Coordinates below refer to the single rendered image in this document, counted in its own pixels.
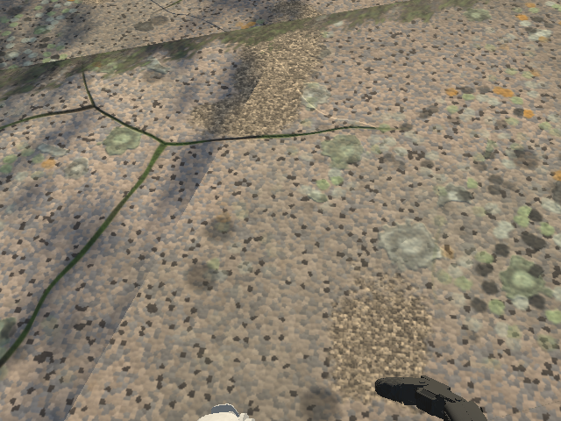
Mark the left robot shin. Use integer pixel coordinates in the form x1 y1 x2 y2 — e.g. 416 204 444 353
211 403 240 417

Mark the robot right hand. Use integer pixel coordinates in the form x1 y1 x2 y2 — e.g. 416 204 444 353
375 375 487 421

